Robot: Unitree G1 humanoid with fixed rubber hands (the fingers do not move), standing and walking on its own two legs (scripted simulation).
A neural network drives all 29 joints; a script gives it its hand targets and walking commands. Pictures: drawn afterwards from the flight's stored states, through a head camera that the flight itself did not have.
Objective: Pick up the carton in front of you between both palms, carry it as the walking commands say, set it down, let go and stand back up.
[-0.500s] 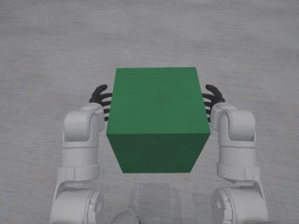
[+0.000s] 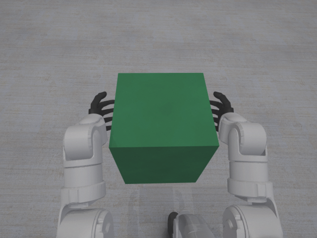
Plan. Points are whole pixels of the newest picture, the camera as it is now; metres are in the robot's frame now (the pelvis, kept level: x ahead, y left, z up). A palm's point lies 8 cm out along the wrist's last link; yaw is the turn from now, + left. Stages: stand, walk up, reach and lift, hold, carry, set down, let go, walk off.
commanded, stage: carry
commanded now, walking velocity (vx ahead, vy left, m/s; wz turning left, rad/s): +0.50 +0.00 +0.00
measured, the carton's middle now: (160, 133) +0.37 -0.03 +0.02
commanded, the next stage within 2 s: none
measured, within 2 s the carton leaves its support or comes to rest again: neither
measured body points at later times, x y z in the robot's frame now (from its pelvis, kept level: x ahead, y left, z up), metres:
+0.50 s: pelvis +0.32 -0.01 +0.01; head +0.32 -0.03 +0.46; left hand +0.62 +0.14 +0.10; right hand +0.62 -0.16 +0.09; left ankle +0.46 +0.12 -0.70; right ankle +0.19 -0.09 -0.74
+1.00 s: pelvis +0.51 -0.01 +0.00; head +0.46 -0.01 +0.45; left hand +0.79 +0.14 +0.10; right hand +0.78 -0.17 +0.09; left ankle +0.51 +0.09 -0.74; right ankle +0.46 -0.12 -0.74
